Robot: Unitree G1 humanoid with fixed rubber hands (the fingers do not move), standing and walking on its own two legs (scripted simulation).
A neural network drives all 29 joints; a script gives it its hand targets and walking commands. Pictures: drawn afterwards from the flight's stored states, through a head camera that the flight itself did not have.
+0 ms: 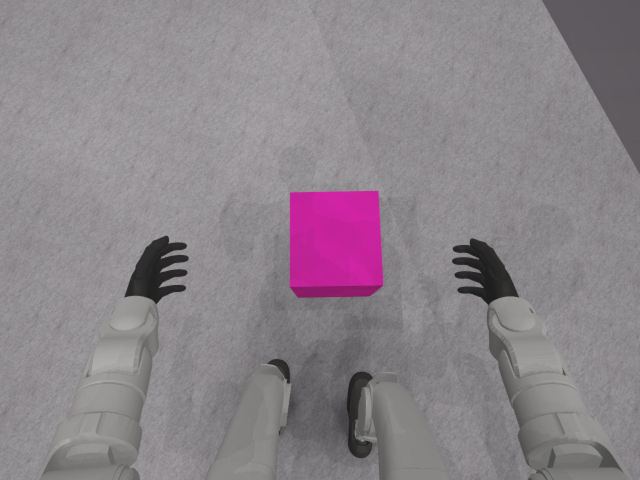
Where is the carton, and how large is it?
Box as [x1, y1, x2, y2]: [290, 191, 382, 297]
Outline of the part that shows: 377,191 290,192 290,287 298,297 370,295 382,285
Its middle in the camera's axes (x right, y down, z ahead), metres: +0.03 +0.02 +0.98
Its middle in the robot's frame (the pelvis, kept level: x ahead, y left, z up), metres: +0.48 +0.00 -0.57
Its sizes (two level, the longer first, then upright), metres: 0.215 0.201 0.261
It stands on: the floor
